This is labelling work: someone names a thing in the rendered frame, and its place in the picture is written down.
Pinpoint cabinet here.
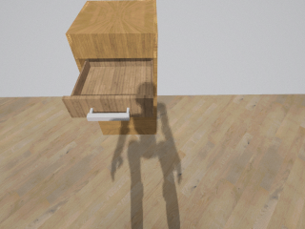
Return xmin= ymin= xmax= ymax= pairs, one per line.
xmin=66 ymin=0 xmax=158 ymax=135

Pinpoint drawer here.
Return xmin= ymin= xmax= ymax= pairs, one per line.
xmin=62 ymin=57 xmax=153 ymax=118

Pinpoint handle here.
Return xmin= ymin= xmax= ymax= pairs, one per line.
xmin=87 ymin=108 xmax=130 ymax=121

